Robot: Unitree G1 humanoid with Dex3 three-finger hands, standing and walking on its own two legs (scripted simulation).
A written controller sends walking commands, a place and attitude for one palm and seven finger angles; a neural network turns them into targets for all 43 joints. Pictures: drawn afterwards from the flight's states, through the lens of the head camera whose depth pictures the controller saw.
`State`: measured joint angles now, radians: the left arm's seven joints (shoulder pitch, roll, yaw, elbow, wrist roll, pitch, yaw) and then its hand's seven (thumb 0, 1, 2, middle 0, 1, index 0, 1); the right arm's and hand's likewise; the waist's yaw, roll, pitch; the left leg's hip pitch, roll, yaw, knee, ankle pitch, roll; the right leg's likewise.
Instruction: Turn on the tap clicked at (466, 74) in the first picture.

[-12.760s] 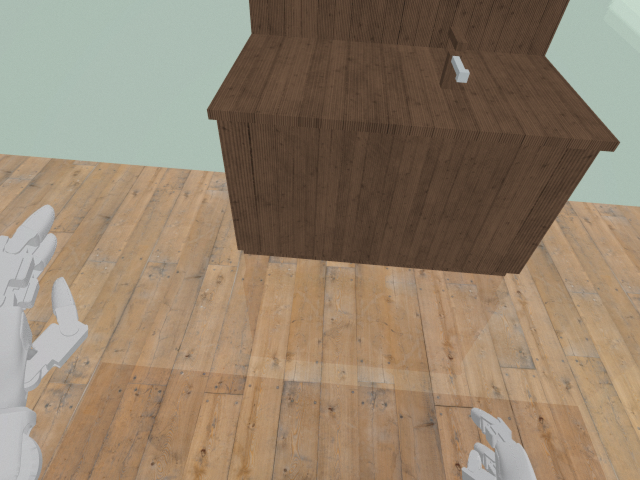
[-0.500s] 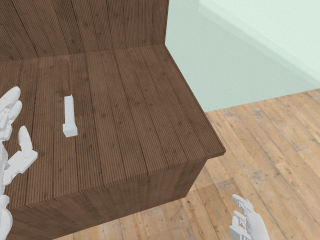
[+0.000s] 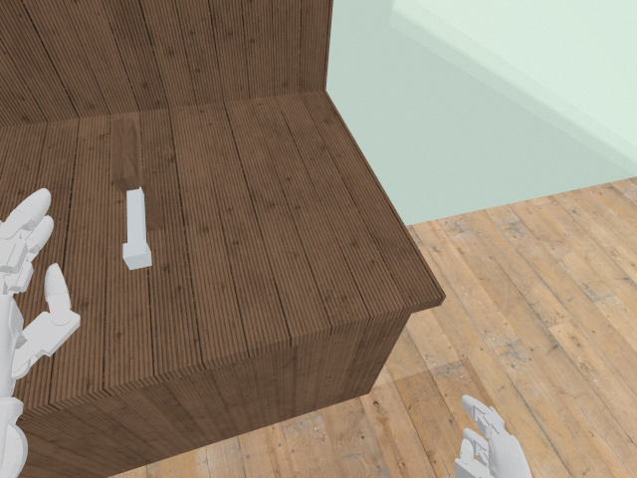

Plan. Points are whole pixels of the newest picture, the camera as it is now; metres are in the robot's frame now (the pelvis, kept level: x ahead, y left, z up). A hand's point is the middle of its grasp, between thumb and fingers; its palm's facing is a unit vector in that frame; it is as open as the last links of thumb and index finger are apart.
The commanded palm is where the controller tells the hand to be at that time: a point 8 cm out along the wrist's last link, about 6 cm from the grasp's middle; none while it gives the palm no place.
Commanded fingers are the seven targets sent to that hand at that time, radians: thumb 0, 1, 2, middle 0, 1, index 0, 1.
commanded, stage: come to a stop and stand still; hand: left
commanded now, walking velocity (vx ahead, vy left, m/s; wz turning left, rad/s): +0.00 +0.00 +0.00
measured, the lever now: (137, 254) +0.36 +0.28 +0.04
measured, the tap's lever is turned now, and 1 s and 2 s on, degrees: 0 0 0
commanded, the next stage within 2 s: look again from close up in 0.44 s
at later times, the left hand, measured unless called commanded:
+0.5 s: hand (67, 296) +0.23 +0.26 +0.16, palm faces +0.39 -0.85 -0.36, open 7.4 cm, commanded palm +0.17 +0.29 +0.18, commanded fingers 0.00 0.90 0.90 -0.20 -0.30 -0.20 -0.30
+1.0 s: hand (52, 263) +0.25 +0.28 +0.18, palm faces +0.41 -0.79 -0.45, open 7.4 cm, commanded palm +0.17 +0.29 +0.18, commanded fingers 0.00 0.90 0.90 -0.20 -0.30 -0.20 -0.30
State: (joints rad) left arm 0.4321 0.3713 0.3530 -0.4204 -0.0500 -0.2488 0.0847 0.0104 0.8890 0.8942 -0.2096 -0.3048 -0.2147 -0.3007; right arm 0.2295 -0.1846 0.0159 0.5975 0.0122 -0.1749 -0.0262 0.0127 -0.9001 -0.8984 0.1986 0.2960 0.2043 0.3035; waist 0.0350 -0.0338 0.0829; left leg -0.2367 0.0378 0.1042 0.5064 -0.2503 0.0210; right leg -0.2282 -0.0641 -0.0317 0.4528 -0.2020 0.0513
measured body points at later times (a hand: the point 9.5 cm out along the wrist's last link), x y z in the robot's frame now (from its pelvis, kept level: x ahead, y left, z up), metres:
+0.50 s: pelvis +0.01 +0.00 +0.00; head +0.05 +0.04 +0.45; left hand +0.20 +0.30 +0.17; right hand +0.20 -0.21 -0.07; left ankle +0.02 +0.10 -0.74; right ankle +0.02 -0.15 -0.74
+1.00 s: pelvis +0.02 +0.00 +0.00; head +0.06 +0.03 +0.45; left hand +0.22 +0.32 +0.20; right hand +0.20 -0.21 -0.07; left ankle +0.02 +0.10 -0.74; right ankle +0.02 -0.15 -0.74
